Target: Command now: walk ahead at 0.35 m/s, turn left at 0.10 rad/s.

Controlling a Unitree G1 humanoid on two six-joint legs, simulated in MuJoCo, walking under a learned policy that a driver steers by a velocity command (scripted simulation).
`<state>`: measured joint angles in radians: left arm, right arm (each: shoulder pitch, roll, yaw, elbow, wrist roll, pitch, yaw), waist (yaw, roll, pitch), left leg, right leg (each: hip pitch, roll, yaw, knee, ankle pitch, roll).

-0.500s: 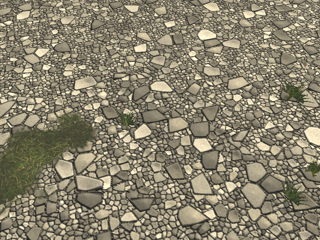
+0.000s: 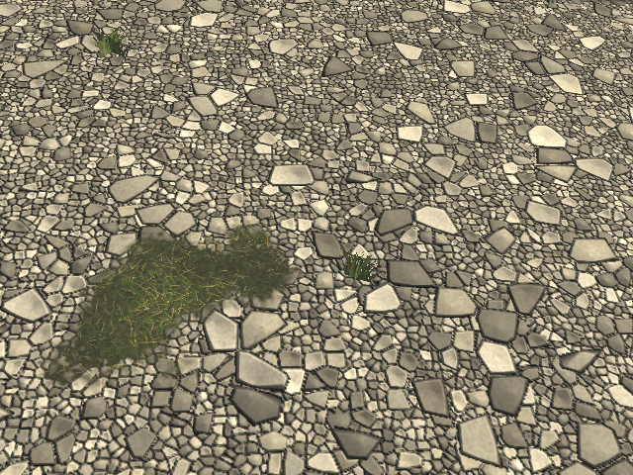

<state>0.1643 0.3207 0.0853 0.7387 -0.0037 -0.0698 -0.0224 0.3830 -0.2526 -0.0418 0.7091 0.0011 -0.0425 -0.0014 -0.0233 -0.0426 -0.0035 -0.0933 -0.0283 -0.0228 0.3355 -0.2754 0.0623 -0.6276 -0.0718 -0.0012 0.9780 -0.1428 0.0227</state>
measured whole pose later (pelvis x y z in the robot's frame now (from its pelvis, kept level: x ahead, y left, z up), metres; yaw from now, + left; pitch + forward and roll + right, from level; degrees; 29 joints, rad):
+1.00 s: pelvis +0.24 +0.03 -0.02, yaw -16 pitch -1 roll +0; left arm 0.18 0.23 0.04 0.81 0.01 0.02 0.01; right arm 0.23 -0.22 -0.01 0.63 -0.02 -0.03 -0.01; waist 0.01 0.00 0.02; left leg -0.26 -0.02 0.00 0.56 -0.29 0.02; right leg -0.27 0.01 0.10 0.55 -0.26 0.04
